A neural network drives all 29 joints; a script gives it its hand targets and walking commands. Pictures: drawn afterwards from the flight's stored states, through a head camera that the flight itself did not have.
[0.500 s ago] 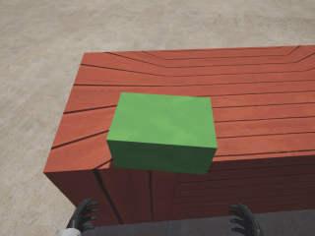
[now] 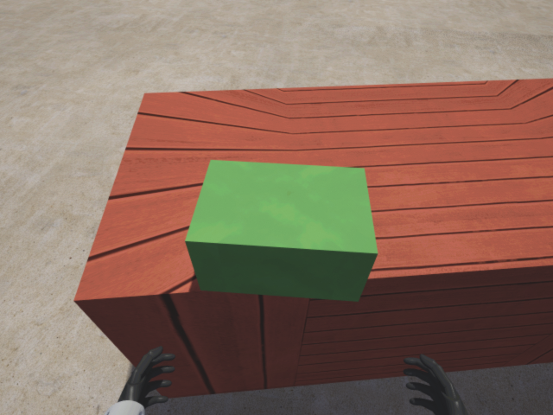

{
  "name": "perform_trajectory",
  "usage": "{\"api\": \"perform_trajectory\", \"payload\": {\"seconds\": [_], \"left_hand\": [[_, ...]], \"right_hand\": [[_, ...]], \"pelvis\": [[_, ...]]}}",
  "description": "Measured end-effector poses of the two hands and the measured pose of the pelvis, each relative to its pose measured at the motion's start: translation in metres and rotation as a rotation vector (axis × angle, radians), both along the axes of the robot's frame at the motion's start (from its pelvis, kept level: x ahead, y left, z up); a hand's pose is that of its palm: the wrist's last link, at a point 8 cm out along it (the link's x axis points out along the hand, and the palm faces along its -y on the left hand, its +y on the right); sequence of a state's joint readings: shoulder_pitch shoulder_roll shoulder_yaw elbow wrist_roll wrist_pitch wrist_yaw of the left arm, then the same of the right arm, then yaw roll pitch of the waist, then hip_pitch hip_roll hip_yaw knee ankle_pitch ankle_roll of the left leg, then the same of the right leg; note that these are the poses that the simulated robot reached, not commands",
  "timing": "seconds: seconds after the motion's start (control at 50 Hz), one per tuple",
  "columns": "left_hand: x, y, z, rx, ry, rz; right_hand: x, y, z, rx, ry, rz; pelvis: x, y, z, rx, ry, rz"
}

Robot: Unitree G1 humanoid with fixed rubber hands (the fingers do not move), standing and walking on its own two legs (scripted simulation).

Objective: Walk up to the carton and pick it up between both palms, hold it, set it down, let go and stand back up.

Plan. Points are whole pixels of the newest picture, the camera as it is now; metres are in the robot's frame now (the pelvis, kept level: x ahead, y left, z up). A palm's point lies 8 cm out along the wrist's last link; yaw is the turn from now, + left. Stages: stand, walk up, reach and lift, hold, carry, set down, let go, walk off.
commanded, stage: let go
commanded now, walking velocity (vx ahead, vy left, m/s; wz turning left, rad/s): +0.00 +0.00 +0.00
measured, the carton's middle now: (282, 229) +0.43 +0.02 -0.01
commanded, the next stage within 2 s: stand in 0.02 s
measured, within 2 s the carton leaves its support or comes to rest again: neither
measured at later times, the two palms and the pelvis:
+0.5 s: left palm out of the picture +0.13 +0.23 -0.11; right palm out of the picture -0.03 -0.25 -0.14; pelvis -0.01 +0.01 -0.02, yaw -11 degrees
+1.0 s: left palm out of the picture +0.13 +0.23 -0.12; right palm out of the picture -0.05 -0.24 -0.15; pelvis -0.01 +0.02 -0.02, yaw -14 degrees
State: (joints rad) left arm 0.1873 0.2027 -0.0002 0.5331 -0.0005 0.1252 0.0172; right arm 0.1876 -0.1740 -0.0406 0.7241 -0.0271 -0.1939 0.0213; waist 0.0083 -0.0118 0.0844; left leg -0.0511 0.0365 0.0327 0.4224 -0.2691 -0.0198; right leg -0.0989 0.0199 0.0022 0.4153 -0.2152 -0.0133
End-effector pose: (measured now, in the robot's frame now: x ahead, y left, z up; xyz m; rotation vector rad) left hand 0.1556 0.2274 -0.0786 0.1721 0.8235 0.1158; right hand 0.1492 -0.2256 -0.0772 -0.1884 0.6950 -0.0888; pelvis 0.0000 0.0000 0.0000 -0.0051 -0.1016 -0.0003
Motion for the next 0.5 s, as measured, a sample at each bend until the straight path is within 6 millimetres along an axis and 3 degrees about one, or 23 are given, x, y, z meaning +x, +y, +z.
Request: {"api": "perform_trajectory", "payload": {"seconds": [0.12, 0.28, 0.4, 0.5], "left_hand": [[-0.012, 0.008, -0.006, 0.055, 0.005, -0.065], [-0.039, 0.018, -0.024, 0.096, 0.118, -0.126], [-0.036, 0.016, -0.032, 0.083, 0.138, -0.174], [-0.024, 0.003, -0.033, 0.068, 0.117, -0.215]], "right_hand": [[-0.015, -0.013, -0.016, -0.016, 0.122, -0.057], [-0.094, -0.047, -0.050, -0.029, 0.348, -0.225], [-0.153, -0.041, -0.056, -0.025, 0.460, -0.307], [-0.179, -0.029, -0.064, 0.007, 0.496, -0.353]], "pelvis": [[-0.004, 0.003, -0.005, 0.002, 0.043, -0.056], [-0.010, 0.007, -0.015, 0.017, 0.098, -0.123], [-0.013, 0.014, -0.016, 0.028, 0.121, -0.161], [-0.013, 0.014, -0.017, 0.039, 0.112, -0.187]]}}
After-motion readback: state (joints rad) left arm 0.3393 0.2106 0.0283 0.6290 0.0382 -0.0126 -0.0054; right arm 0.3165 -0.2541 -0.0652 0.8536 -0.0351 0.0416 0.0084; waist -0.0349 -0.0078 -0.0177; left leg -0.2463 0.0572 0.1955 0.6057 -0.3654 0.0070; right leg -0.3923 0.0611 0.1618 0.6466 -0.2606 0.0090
